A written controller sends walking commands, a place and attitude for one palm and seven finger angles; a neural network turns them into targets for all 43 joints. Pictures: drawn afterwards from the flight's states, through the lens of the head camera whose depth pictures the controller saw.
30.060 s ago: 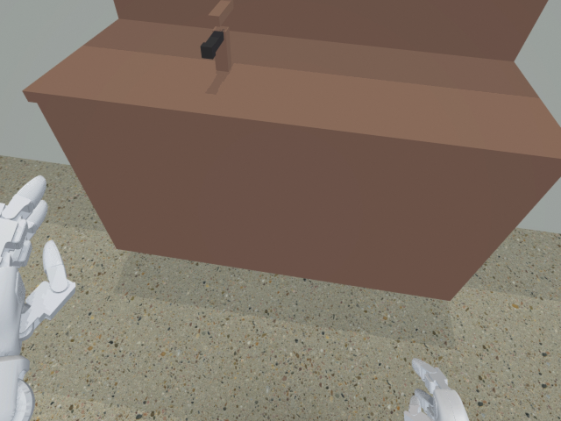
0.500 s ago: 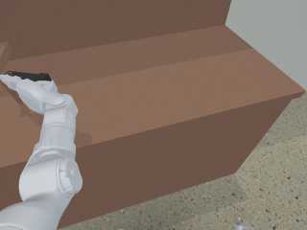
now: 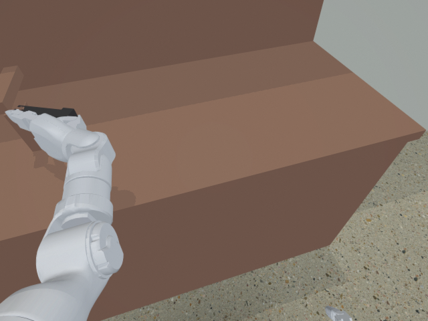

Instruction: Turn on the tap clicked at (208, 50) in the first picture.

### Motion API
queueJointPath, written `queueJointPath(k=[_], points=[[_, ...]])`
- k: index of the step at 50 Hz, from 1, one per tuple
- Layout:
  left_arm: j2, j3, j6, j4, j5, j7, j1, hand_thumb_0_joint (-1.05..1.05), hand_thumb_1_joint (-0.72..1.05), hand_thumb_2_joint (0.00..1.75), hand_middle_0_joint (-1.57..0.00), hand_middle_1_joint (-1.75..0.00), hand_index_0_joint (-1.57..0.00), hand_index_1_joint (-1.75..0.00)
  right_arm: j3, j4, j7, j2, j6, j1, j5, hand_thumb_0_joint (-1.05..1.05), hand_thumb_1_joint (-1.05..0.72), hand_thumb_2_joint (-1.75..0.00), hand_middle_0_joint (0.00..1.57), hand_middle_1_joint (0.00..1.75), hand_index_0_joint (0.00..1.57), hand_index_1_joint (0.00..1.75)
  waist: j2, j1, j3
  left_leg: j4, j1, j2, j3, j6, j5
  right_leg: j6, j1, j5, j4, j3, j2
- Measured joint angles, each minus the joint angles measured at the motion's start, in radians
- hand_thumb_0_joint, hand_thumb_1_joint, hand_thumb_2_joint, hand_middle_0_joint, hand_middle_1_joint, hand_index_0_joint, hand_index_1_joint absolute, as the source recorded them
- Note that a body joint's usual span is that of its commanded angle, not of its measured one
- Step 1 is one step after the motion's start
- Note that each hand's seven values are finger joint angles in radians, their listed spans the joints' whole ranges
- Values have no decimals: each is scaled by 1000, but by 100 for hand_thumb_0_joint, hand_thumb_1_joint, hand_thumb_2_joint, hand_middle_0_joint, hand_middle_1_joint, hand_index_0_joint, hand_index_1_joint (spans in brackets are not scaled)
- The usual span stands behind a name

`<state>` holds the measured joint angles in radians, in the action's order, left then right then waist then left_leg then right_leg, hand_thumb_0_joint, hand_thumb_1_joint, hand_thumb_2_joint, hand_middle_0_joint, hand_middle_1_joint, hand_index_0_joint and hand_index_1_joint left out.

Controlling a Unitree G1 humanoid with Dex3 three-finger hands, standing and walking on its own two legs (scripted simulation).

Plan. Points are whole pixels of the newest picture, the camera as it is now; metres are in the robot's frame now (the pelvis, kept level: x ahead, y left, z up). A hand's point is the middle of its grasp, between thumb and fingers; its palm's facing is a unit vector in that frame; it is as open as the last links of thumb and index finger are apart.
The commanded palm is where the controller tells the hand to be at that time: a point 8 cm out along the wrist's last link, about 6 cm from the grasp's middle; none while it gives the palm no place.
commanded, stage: lift the hand up off the lever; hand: left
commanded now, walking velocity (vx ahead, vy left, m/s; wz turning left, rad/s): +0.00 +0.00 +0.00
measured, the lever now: (67, 117) +0.48 +0.29 +0.14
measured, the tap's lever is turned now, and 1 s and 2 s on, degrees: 63 63 63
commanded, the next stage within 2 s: draw the hand back beside the body in 1.14 s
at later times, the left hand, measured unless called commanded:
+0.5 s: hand (79, 119) +0.45 +0.25 +0.16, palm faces +0.86 -0.51 -0.05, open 8.5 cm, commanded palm +0.43 +0.28 +0.21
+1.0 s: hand (75, 117) +0.45 +0.25 +0.17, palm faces +0.85 -0.52 -0.04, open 8.4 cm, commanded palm +0.42 +0.29 +0.23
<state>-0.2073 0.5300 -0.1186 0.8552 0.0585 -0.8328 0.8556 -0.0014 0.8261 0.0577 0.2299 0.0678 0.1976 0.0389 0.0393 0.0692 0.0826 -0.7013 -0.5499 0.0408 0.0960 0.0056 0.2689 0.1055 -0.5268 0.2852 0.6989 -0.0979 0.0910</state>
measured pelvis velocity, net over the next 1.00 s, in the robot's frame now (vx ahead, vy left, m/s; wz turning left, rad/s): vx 0.03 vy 0.02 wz -0.02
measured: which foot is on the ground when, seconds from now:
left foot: down 0.00-1.00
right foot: down 0.00-1.00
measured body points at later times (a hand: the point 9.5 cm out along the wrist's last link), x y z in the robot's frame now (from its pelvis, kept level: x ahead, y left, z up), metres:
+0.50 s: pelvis +0.01 +0.01 +0.01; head +0.02 +0.00 +0.46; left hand +0.40 +0.27 +0.17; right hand +0.14 -0.23 -0.11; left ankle +0.06 +0.18 -0.71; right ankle +0.05 -0.03 -0.71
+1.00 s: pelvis +0.03 +0.02 +0.01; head +0.02 +0.00 +0.46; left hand +0.40 +0.28 +0.18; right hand +0.17 -0.22 -0.10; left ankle +0.06 +0.18 -0.71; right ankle +0.05 -0.03 -0.71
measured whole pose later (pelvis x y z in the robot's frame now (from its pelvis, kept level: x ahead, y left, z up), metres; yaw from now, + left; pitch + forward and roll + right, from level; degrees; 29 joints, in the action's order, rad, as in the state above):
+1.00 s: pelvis +0.03 +0.02 +0.01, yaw -1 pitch +3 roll +1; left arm -0.07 0.52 -0.35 0.55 0.06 -0.82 0.73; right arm 0.00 0.82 0.07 0.22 0.09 0.14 0.04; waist 0.03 0.01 0.08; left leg -0.61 -0.40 0.03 0.05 0.04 0.26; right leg 0.10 -0.39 0.29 0.63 -0.05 0.07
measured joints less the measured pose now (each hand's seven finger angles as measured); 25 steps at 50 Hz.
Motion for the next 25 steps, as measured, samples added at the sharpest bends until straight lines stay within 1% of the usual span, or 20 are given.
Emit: queueJointPath(k=[4, 8, 13, 18, 25], points=[[16, 6, -17, -30, 2, -3, -11, 2, 90, 90, -15, -15, 0, 0, -1, -1, 1, -3, -1, -4, 2, 1, -90, -90, 20, 30, 20, 30, -3, -3, 2, 7, 12, -1, -6, 5, -1, 1, 10, -1, -5, 6, -1], [26, -3, -38, -45, 11, -11, -21, 2, 90, 90, -15, -15, 0, 0, 0, -1, 6, -4, -2, -11, 1, 1, -90, -90, 20, 30, 20, 30, -2, -6, 0, 14, 27, -1, -10, 6, 0, -3, 25, 0, -13, 11, -2], [48, -5, -59, -84, 1, -14, -33, 2, 90, 90, -15, -15, 0, 0, -2, 0, 13, -6, -4, -18, -1, 1, -90, -90, 20, 30, 20, 30, -4, -12, -2, 25, 46, -1, -16, 11, -2, -4, 44, -2, -25, 16, -3], [63, -15, -82, -102, 9, -22, -43, 2, 90, 90, -15, -15, 0, 0, -1, 0, 16, -6, -2, -24, 1, 1, -90, -90, 20, 30, 20, 30, -4, -18, -3, 36, 64, -3, -20, 16, -3, -5, 60, -2, -34, 21, -6], [88, -17, -105, -150, 0, -25, -62, 2, 90, 90, -15, -15, 0, 0, 0, 1, 20, -11, 3, -31, 2, 1, -90, -90, 20, 30, 20, 30, -7, -28, -6, 54, 91, -6, -29, 23, -4, -7, 83, -1, -45, 30, -9]])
